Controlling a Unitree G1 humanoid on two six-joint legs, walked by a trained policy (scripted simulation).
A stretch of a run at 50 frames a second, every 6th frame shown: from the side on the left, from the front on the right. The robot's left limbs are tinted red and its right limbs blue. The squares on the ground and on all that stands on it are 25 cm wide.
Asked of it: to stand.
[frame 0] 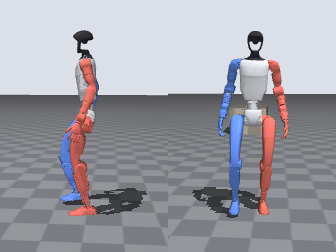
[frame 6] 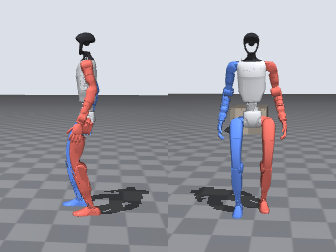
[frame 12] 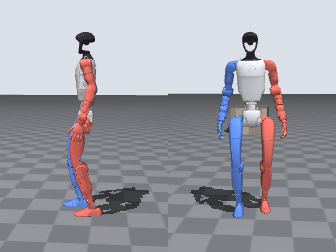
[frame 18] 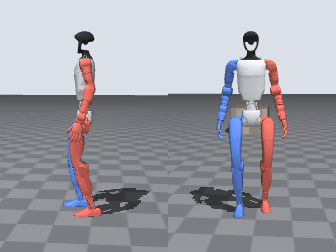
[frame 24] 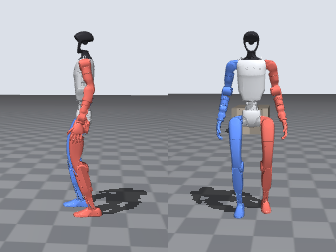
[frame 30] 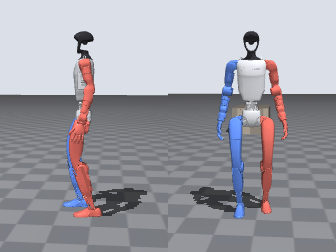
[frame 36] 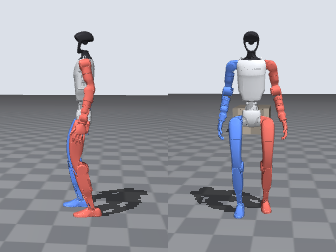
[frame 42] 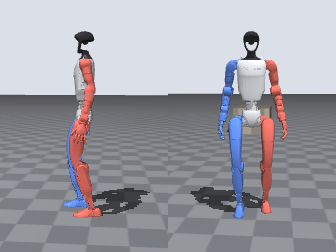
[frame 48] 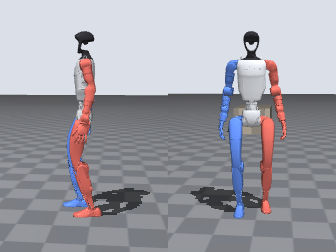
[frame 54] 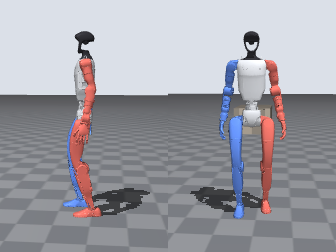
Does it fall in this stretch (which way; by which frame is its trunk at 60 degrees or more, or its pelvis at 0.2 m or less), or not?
no
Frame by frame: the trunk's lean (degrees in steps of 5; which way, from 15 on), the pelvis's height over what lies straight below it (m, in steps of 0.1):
0: 5, 0.8
6: 0, 0.8
12: 0, 0.8
18: 0, 0.8
24: 0, 0.8
30: 0, 0.8
36: 0, 0.8
42: 0, 0.8
48: 0, 0.8
54: 0, 0.8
